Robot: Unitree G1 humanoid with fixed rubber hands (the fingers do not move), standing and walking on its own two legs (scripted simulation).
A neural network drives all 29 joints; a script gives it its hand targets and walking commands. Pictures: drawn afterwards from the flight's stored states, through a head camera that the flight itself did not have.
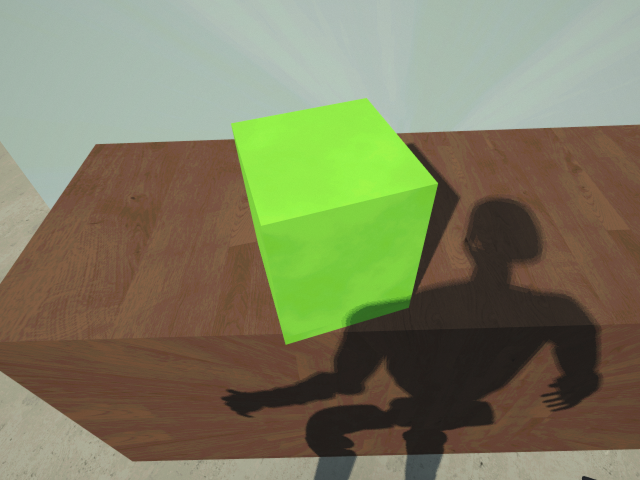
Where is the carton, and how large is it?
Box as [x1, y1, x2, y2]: [231, 98, 437, 344]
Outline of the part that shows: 366,98 231,123 258,245 286,344 408,307 437,183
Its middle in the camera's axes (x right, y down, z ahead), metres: +0.01 -0.02 +0.57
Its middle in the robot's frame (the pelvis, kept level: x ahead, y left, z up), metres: +0.46 +0.00 +0.07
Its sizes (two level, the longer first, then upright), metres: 0.210 0.200 0.250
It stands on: a pedestal, 0.69 m high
